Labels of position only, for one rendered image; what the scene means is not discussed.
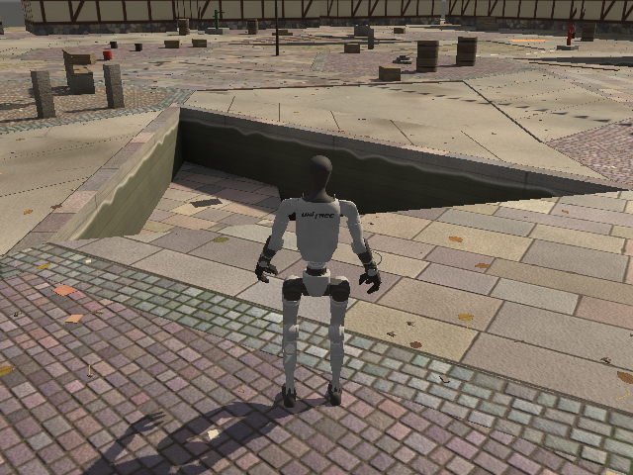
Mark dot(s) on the right robot upper arm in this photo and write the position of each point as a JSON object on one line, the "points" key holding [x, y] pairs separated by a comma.
{"points": [[349, 210]]}

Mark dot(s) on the robot left thigh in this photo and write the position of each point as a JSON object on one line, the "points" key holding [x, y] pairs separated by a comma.
{"points": [[291, 297]]}

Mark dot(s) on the robot right thigh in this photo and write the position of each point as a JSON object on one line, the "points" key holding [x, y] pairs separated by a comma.
{"points": [[338, 294]]}

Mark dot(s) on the robot thigh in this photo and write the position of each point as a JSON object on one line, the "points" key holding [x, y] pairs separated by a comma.
{"points": [[338, 294], [291, 297]]}

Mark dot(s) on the robot left hand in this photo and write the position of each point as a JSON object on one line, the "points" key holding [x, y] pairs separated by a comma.
{"points": [[270, 269]]}

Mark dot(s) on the robot right hand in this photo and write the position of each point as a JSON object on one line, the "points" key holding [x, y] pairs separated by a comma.
{"points": [[376, 279]]}

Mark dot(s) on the left robot upper arm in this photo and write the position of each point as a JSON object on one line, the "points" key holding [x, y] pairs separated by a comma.
{"points": [[287, 207]]}

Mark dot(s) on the right robot forearm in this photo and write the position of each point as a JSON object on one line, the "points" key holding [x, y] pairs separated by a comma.
{"points": [[368, 260]]}

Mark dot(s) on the left robot forearm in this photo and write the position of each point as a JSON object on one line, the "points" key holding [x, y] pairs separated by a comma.
{"points": [[266, 255]]}

